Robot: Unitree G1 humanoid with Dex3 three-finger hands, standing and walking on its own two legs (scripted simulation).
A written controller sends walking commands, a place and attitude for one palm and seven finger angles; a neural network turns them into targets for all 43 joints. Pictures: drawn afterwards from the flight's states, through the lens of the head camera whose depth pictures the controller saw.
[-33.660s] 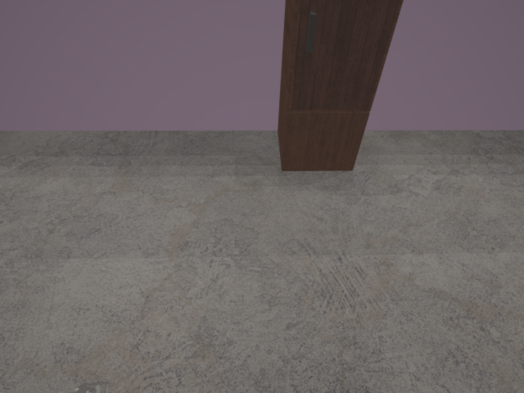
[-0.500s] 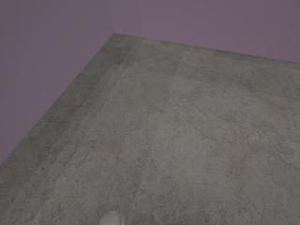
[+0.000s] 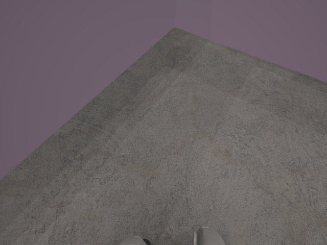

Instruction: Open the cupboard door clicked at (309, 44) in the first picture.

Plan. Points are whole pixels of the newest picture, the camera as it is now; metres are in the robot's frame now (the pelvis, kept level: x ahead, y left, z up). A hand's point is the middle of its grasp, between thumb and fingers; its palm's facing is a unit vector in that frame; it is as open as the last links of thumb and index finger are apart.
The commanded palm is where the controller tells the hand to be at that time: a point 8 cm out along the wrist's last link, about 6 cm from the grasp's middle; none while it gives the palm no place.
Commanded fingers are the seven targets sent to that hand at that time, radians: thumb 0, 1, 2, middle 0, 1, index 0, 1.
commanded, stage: turn to face it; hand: left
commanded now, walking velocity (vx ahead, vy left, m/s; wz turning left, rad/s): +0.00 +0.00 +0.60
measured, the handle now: out of the picture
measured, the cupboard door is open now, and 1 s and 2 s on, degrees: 49 49 49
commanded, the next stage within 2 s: none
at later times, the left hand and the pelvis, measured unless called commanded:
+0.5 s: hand out of the picture +0.08 +0.15 -0.17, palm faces +0.32 -0.92 -0.21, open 7.3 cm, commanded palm none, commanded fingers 0.00 0.90 0.90 -0.20 -0.30 -0.20 -0.30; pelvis +0.07 -0.05 +0.00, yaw +19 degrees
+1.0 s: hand out of the picture +0.09 +0.16 -0.15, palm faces +0.56 -0.77 -0.30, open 7.4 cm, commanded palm none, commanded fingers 0.00 0.90 0.90 -0.20 -0.30 -0.20 -0.30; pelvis +0.12 -0.07 -0.01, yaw +36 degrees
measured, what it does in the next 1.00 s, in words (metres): walks ahead, turning left: right foot, then left foot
